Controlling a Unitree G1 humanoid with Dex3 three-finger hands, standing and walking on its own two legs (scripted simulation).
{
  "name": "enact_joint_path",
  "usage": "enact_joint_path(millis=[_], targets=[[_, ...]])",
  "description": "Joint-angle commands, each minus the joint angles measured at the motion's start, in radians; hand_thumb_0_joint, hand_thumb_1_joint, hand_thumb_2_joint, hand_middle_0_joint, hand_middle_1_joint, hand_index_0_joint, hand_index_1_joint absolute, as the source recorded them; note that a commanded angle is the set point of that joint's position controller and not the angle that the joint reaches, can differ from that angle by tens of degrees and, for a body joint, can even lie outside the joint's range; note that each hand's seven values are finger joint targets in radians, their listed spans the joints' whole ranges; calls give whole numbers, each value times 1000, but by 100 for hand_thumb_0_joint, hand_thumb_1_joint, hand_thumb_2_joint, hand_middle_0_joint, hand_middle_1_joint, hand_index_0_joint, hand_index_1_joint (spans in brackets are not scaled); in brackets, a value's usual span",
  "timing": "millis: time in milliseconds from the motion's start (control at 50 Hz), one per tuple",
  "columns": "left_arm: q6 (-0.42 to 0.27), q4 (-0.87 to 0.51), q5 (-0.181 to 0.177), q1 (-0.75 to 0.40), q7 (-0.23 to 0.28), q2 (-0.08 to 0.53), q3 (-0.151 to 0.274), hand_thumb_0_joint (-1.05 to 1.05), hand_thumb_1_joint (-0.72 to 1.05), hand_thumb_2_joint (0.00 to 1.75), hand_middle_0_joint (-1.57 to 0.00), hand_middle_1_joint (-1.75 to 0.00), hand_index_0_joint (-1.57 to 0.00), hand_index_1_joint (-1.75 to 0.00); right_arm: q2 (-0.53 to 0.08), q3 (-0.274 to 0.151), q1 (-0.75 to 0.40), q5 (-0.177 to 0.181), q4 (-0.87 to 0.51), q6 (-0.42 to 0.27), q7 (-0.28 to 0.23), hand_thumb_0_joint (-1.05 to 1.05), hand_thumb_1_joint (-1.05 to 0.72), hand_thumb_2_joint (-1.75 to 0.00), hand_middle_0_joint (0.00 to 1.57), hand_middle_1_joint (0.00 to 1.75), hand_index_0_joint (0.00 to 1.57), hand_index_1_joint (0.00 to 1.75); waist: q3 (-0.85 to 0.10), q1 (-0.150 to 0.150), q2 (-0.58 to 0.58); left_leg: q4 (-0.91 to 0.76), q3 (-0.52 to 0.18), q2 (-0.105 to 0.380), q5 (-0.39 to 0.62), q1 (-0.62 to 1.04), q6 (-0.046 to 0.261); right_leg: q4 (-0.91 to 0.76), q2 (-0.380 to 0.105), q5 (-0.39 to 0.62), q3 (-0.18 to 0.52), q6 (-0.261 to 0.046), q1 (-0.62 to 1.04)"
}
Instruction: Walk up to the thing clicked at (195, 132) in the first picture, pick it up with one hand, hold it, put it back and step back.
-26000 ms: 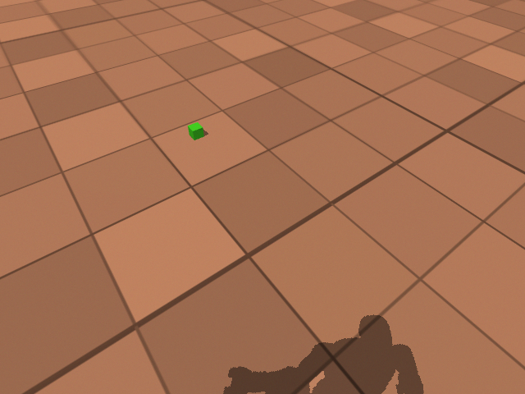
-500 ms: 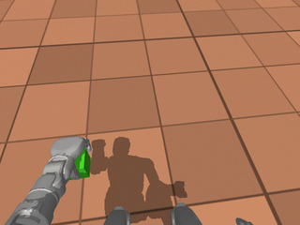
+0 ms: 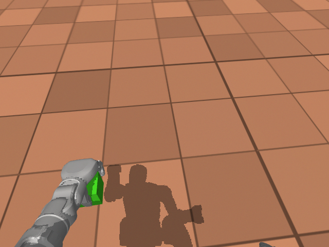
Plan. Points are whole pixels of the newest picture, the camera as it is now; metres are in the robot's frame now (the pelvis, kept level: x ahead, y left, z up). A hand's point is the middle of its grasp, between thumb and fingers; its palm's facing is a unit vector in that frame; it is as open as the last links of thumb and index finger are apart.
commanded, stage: hold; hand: left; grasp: from above
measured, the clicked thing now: (88, 189) +0.31 +0.23 -0.11
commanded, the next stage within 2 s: crouch in 1.80 s
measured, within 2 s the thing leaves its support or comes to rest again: neither
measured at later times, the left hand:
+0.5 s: hand (82, 181) +0.31 +0.22 -0.04, palm faces -0.46 -0.06 -0.89, open 9.7 cm
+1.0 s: hand (80, 188) +0.28 +0.22 -0.02, palm faces -0.44 -0.06 -0.89, open 9.7 cm
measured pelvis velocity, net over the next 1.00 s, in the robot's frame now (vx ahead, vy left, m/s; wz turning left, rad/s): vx -0.01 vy -0.01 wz -0.01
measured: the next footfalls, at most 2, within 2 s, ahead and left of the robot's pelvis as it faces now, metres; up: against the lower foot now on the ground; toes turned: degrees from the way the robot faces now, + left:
none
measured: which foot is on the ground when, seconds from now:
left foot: down 0.00-1.00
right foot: down 0.00-1.00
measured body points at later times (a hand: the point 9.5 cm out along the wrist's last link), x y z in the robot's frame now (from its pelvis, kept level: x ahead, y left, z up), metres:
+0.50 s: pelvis +0.01 +0.00 +0.02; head +0.03 -0.01 +0.46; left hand +0.33 +0.22 +0.01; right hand +0.12 -0.26 -0.10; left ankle +0.00 +0.13 -0.71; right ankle +0.02 -0.15 -0.71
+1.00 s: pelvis -0.01 -0.01 +0.02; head +0.00 -0.03 +0.47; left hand +0.30 +0.22 +0.03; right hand +0.13 -0.26 -0.09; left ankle +0.00 +0.13 -0.71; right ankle +0.02 -0.15 -0.71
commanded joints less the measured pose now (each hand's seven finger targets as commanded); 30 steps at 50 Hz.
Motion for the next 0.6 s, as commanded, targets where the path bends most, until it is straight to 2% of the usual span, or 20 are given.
enact_joint_path(millis=[0,20,40,60,80,120,140,160,180,200,220,260,320,360,400,420,520,580], targets=[[-5,-192,9,-327,22,208,73,0,77,71,-116,-47,-114,-48,-153,-56,-4,4,-102,-23,-7,0,-88,-89,20,30,20,30,-280,0,17,-131,16,-43,337,224,5,-119,51,271,-31,-46,151],[-5,-187,5,-322,12,202,69,0,78,70,-116,-48,-115,-49,-155,-56,-1,5,-105,-22,-6,0,-89,-89,20,30,20,30,-267,-6,-11,-137,17,-43,334,217,9,-125,51,275,-31,-44,159],[-12,-245,1,-364,7,219,79,0,78,71,-116,-48,-115,-49,-154,-56,-4,4,-105,-21,-5,0,-89,-89,20,30,20,30,-287,-1,26,-143,17,-44,334,224,6,-126,51,272,-30,-46,166],[-10,-219,5,-337,1,233,87,0,77,72,-116,-48,-114,-50,-157,-57,-10,4,-111,-20,-4,0,-89,-89,20,30,20,30,-280,10,43,-153,19,-44,337,237,2,-132,51,263,-35,-48,173],[-10,-213,6,-311,-5,217,81,0,77,72,-116,-47,-115,-49,-155,-56,-14,4,-117,-19,-3,0,-89,-89,20,30,20,30,-279,13,36,-156,19,-43,350,250,2,-134,53,273,-35,-49,176],[-12,-248,6,-339,-11,212,79,0,78,71,-115,-49,-114,-50,-154,-57,-11,5,-122,-15,-1,0,-88,-89,20,30,20,30,-289,5,31,-160,18,-42,375,256,2,-135,55,299,-30,-48,191],[-7,-221,9,-303,-15,204,75,0,77,71,-115,-46,-114,-48,-149,-54,-14,5,-122,-13,-1,0,-88,-89,20,30,20,30,-268,11,20,-163,20,-43,387,245,4,-135,56,312,-32,-48,202],[-7,-239,4,-302,-21,208,75,0,78,71,-117,-45,-115,-47,-155,-56,-14,5,-126,-12,0,0,-88,-89,20,30,20,30,-268,12,15,-166,22,-43,395,251,5,-140,54,320,-33,-48,207],[-12,-278,4,-335,-25,238,90,0,78,71,-116,-46,-115,-47,-160,-60,-20,6,-131,-11,0,0,-88,-89,20,30,20,30,-289,19,41,-170,23,-42,399,266,2,-144,54,317,-33,-48,217],[-11,-261,9,-314,-31,236,92,0,78,70,-115,-48,-114,-49,-159,-59,-18,8,-136,-9,0,0,-89,-89,20,30,20,30,-277,19,35,-177,22,-42,399,264,2,-144,55,314,-32,-50,211],[-12,-272,7,-315,-39,212,74,0,77,71,-114,-48,-113,-50,-152,-56,-25,8,-139,-8,0,0,-88,-89,20,30,20,30,-265,18,39,-182,24,-41,388,265,2,-148,56,303,-31,-51,206],[-10,-266,6,-292,-42,211,78,0,79,70,-116,-47,-115,-48,-157,-56,-30,8,-147,-7,1,0,-88,-89,20,30,20,30,-245,22,21,-193,24,-42,366,266,4,-161,56,287,-32,-50,218],[-11,-308,-5,-321,-52,232,90,0,78,70,-115,-48,-114,-49,-159,-55,-39,9,-157,-4,0,0,-88,-89,20,30,20,30,-252,20,27,-205,24,-40,360,279,5,-174,55,282,-31,-47,230],[-12,-324,-2,-312,-58,228,85,0,78,70,-116,-47,-115,-48,-155,-53,-49,11,-163,-4,-1,0,-89,-90,20,30,20,30,-245,29,34,-215,26,-41,349,283,6,-183,54,273,-28,-48,229],[-11,-310,-1,-282,-61,218,82,0,77,67,-115,-46,-114,-47,-154,-51,-50,11,-166,-4,-2,0,-89,-89,20,30,20,30,-236,25,6,-221,25,-42,348,285,10,-187,54,276,-28,-47,238],[-12,-354,-5,-319,-61,233,90,0,77,67,-115,-45,-114,-46,-154,-51,-55,12,-166,-3,-3,0,-89,-89,20,30,20,30,-257,27,25,-222,28,-42,359,299,10,-188,53,290,-25,-46,249],[-12,-333,0,-279,-74,227,91,0,76,72,-115,-46,-114,-48,-148,-46,-66,12,-168,-1,-6,0,-89,-90,20,30,20,30,-236,31,10,-233,34,-44,368,307,14,-203,51,298,-23,-44,259],[-12,-329,-2,-281,-79,226,87,0,78,70,-116,-47,-115,-48,-150,-44,-73,13,-174,1,-6,0,-89,-90,20,30,20,30,-211,26,-4,-247,37,-46,331,299,18,-220,48,268,-22,-42,260]])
